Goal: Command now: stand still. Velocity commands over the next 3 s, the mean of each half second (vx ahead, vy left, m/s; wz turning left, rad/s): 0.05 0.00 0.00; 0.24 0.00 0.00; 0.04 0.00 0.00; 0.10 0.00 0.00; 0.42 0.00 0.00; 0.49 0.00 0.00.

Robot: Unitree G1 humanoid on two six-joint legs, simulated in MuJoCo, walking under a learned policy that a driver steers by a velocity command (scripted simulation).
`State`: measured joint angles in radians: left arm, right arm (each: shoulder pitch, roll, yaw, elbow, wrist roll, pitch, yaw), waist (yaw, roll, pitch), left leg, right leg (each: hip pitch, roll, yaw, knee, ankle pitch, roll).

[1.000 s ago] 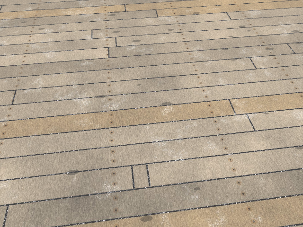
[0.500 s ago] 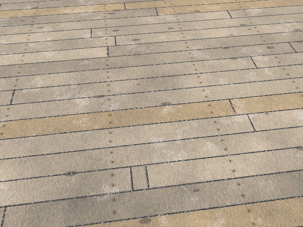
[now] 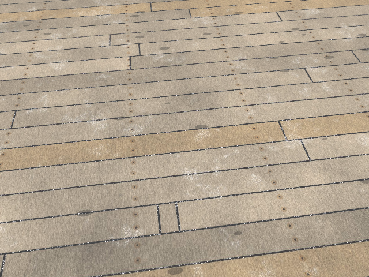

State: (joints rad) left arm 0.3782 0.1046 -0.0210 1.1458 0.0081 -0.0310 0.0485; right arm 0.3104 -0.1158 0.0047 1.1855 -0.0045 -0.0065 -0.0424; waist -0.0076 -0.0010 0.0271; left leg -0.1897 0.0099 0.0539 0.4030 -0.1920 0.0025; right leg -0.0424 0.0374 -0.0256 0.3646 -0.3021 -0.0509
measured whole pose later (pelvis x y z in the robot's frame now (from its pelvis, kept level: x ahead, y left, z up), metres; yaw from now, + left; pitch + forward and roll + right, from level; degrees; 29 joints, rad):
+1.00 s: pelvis +0.18 +0.07 +0.00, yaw +0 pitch +0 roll +0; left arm 0.20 0.16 0.02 1.02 0.01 -0.03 0.02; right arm 0.38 -0.10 0.01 1.09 -0.02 -0.08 -0.02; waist -0.01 -0.03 0.07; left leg -0.12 -0.05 0.11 0.34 -0.22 0.08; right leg -0.44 -0.03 -0.03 0.79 -0.29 -0.04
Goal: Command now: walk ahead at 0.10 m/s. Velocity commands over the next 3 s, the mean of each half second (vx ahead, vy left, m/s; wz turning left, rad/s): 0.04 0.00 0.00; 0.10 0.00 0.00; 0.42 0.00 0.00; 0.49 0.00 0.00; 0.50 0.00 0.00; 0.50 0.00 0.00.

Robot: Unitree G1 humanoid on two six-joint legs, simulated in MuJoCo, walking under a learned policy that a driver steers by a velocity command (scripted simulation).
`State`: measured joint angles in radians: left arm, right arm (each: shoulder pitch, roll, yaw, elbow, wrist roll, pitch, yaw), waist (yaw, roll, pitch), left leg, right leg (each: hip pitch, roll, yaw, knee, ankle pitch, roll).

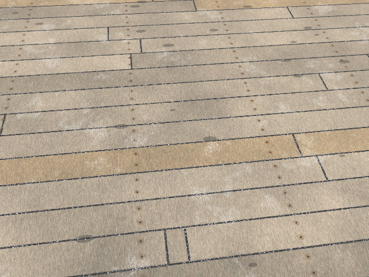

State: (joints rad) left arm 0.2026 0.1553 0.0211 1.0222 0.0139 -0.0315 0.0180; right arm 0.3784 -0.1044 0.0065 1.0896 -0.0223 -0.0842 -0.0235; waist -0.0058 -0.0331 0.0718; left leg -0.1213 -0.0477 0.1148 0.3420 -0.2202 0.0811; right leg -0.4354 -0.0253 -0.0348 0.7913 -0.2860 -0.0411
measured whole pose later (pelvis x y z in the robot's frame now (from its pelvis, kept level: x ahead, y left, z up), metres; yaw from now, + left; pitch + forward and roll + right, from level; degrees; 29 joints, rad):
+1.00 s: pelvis +0.10 -0.03 -0.01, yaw +1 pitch -1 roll +0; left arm 0.32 0.14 0.03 1.10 0.02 -0.03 -0.01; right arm 0.53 -0.14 -0.02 1.17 -0.03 -0.04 -0.04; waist -0.04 0.03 0.01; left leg 0.06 -0.02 0.07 0.34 -0.39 0.03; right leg -0.37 -0.02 -0.09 0.78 -0.41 -0.07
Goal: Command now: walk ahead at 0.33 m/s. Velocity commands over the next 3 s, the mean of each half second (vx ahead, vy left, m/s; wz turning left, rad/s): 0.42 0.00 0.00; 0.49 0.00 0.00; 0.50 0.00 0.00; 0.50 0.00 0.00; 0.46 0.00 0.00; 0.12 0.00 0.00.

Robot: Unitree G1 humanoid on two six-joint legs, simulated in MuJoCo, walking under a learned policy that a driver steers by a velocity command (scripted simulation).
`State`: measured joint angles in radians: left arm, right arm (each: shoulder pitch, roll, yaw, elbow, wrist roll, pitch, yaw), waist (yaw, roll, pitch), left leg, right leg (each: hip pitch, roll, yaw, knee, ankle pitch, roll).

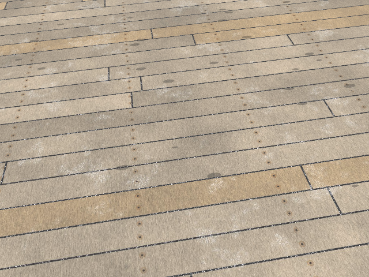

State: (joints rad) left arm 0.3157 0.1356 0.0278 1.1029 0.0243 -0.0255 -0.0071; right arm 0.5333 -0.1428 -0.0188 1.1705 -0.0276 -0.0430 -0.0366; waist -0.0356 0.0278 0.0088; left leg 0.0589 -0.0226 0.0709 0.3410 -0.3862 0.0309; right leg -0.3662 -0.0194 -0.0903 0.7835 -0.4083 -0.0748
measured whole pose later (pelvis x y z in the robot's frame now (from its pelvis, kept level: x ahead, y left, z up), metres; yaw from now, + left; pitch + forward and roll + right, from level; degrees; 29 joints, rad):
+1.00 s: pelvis +0.50 -0.01 +0.01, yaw +0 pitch +0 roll +1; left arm 0.14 0.20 0.05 0.93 0.03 -0.04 -0.03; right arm 0.45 -0.16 -0.05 1.07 -0.01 -0.10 0.01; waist -0.03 -0.04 0.04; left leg -0.04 -0.08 0.12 0.21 -0.17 0.09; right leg -0.63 -0.12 -0.02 0.90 -0.11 -0.04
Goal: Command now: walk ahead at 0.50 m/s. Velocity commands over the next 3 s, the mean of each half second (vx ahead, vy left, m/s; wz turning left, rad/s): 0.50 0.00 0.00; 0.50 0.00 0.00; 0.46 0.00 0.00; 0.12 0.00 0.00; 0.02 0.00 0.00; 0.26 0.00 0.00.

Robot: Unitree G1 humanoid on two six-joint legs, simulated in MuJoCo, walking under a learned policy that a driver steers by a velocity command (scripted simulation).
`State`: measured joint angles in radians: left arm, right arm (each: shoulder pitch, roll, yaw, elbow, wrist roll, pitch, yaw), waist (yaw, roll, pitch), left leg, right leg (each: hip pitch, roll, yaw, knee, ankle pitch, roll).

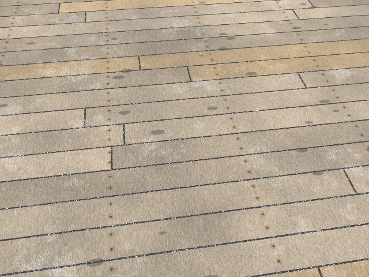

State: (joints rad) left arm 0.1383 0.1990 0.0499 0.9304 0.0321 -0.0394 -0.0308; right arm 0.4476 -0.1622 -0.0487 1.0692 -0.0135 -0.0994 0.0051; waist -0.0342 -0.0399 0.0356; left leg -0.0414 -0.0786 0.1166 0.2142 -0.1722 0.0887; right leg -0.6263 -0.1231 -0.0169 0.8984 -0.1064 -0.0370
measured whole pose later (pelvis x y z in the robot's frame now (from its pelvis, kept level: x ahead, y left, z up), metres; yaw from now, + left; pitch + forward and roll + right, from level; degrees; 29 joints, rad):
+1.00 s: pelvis +0.55 -0.01 -0.01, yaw +0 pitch -1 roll +0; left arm 0.28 0.21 0.06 0.98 0.03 -0.06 -0.02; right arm 0.27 -0.20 -0.06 1.00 -0.01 -0.08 0.01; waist 0.00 -0.03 0.05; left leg -0.21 -0.06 0.12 0.37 -0.14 0.11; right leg -0.46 -0.06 0.00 1.12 -0.27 -0.08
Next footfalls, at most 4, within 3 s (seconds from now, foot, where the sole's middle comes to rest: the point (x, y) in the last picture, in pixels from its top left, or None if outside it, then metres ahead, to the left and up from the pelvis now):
0.24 right None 0.31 -0.13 -0.78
0.82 left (170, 243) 0.62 0.05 -0.78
1.40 right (209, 175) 0.92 -0.12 -0.78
1.84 left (164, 167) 0.97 0.07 -0.78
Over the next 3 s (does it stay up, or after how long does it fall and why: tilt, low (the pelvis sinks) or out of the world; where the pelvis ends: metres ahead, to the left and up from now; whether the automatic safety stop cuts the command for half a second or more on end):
stays up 1.01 -0.03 0.00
